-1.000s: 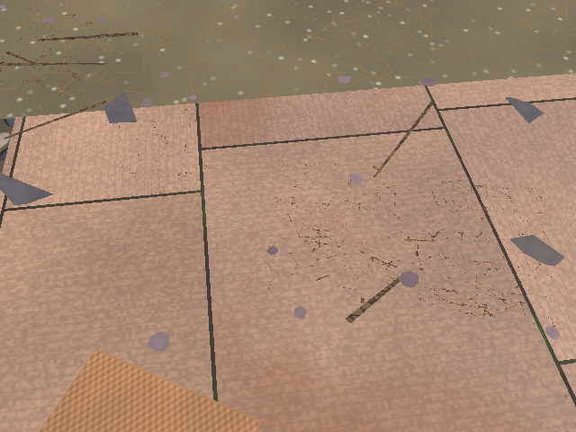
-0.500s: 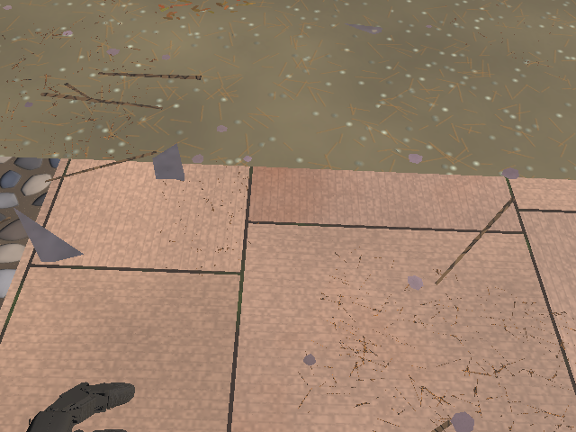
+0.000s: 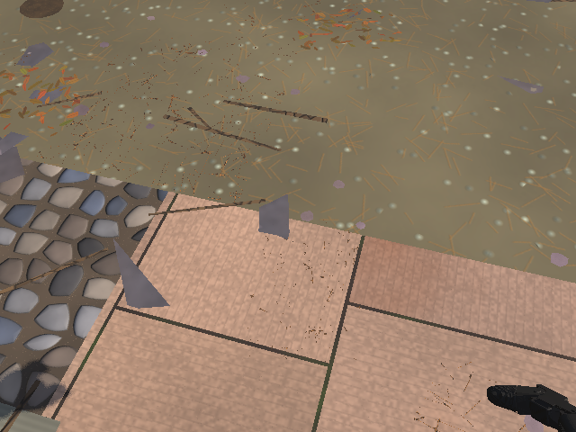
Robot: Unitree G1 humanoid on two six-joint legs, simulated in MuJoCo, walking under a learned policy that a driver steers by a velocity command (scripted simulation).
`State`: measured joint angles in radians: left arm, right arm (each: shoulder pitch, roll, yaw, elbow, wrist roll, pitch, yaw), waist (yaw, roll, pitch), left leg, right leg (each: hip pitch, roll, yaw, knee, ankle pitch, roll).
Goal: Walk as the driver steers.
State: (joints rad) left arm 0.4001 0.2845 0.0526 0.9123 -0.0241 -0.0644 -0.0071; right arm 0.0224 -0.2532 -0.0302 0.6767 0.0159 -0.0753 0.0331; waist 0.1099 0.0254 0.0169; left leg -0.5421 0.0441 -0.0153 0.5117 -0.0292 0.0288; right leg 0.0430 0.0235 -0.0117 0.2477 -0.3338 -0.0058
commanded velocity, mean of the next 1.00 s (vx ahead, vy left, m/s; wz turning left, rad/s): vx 0.50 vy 0.00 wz -0.26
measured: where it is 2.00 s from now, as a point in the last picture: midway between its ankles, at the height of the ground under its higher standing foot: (426, 260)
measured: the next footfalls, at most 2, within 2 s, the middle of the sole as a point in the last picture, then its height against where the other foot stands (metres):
left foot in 0.04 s outside the picture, level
right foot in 0.56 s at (382, 431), level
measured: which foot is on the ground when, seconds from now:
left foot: up 0.00-0.02, down 0.04-0.56, up 0.58-1.00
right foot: down 0.00-0.06, up 0.08-0.54, down 0.56-1.00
